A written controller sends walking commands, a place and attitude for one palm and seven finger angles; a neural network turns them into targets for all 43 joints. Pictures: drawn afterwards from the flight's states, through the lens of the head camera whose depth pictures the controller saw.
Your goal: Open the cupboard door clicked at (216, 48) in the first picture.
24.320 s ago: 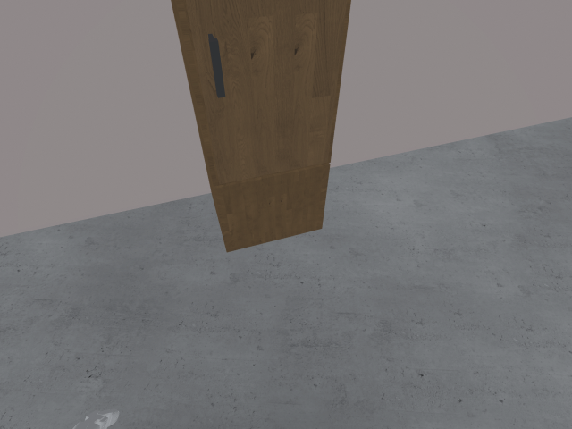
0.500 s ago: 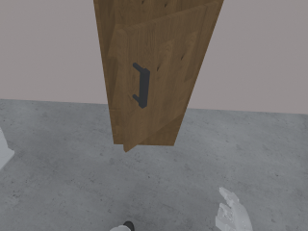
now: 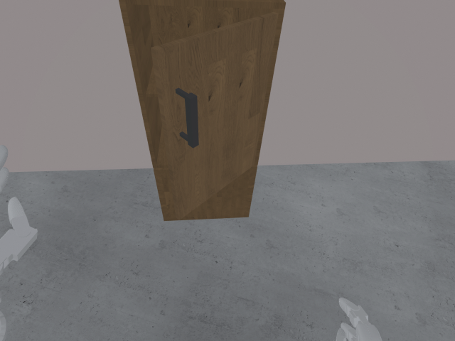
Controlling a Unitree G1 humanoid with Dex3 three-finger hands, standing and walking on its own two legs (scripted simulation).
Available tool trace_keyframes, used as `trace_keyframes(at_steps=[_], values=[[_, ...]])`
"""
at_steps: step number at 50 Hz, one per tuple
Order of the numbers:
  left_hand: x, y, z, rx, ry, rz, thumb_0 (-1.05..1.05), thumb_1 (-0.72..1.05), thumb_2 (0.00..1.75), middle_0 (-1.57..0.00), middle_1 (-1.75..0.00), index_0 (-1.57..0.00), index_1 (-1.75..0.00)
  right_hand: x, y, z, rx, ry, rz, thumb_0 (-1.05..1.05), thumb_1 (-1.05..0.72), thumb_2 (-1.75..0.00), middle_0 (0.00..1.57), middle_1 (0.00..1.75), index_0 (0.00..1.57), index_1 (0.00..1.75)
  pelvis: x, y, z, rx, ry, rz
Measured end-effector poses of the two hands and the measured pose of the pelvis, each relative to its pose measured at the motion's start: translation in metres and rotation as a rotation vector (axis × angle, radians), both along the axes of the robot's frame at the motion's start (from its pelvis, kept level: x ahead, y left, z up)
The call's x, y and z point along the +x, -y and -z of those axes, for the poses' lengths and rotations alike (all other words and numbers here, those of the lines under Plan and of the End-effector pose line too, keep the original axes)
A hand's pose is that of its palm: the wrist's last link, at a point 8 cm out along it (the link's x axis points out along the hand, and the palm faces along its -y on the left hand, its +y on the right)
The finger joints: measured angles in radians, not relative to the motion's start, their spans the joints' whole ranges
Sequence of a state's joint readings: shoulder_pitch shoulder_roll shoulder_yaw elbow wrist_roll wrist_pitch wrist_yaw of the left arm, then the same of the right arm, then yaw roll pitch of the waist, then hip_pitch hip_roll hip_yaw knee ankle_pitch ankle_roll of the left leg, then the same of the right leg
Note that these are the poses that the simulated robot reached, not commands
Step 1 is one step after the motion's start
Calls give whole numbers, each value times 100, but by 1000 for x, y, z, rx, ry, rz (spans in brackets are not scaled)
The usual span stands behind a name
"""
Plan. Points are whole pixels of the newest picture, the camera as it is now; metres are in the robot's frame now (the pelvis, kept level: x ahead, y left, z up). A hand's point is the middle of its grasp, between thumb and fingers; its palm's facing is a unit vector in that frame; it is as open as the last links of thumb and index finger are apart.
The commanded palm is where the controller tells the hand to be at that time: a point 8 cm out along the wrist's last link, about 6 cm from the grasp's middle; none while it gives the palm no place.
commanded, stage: stop stepping back and stand still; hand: left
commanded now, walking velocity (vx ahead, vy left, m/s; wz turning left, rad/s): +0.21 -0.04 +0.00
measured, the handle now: (186, 118) +0.60 +0.11 +0.08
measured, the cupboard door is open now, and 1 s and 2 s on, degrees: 41 41 41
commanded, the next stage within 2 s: let the arm hang, fingers relaxed in 0.26 s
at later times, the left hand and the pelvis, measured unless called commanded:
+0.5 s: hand (87, 308) +0.20 +0.25 -0.05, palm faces +0.14 -0.91 -0.39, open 7.4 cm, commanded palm none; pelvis +0.00 +0.02 -0.01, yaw +3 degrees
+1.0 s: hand out of the picture -0.03 +0.23 -0.16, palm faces +0.09 -0.96 -0.26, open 7.3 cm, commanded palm none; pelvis -0.01 +0.03 +0.01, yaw +4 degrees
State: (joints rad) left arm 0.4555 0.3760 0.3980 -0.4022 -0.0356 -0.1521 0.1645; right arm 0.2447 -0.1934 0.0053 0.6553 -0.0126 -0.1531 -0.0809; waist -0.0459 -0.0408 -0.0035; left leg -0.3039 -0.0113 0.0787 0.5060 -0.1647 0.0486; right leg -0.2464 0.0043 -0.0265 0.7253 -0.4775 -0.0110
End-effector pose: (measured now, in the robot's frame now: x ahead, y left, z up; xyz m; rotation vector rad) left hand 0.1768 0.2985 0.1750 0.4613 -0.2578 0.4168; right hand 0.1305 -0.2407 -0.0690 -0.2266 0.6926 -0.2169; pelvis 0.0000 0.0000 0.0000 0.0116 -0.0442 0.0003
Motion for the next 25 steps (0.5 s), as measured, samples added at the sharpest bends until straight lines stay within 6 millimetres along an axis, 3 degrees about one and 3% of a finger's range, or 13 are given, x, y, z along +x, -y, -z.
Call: trace_keyframes(at_steps=[5,10,14,18,20,23,25], values=[[-24,28,-22,140,-14,90,1,89,90,-21,-30,-21,-30,-8,-4,6,53,-18,-25,1,-90,-90,21,30,21,30,-10,12,0,-11,-14,-3],[-40,16,-33,169,-11,20,1,89,90,-21,-30,-22,-31,-14,4,13,57,-100,-25,1,-90,-89,21,30,21,30,-4,13,-8,4,-32,16],[-33,-5,-21,106,-40,-82,0,89,90,-21,-30,-22,-31,-11,10,14,35,-110,-16,1,-90,-90,21,30,21,30,1,8,-12,10,-35,2],[-17,-11,2,12,-61,-90,1,89,90,-21,-30,-21,-30,2,10,13,-12,-98,-27,1,-90,-90,21,30,21,30,6,-3,-7,-9,-24,-10],[-2,-14,35,-5,-167,-42,0,89,90,-20,-30,-21,-30,10,9,20,-13,-106,-70,1,-90,-90,21,30,21,30,6,-11,0,-21,-43,-28],[9,-10,128,-156,-547,-32,0,90,90,-20,-30,-20,-30,14,4,35,6,-174,-96,1,-90,-90,20,30,20,30,0,-17,5,1,-57,-40],[-5,8,189,-260,-809,-25,0,91,90,-19,-29,-20,-30,11,-3,42,24,-205,-107,1,-91,-90,20,30,20,30,-4,-17,5,9,-60,-48]])
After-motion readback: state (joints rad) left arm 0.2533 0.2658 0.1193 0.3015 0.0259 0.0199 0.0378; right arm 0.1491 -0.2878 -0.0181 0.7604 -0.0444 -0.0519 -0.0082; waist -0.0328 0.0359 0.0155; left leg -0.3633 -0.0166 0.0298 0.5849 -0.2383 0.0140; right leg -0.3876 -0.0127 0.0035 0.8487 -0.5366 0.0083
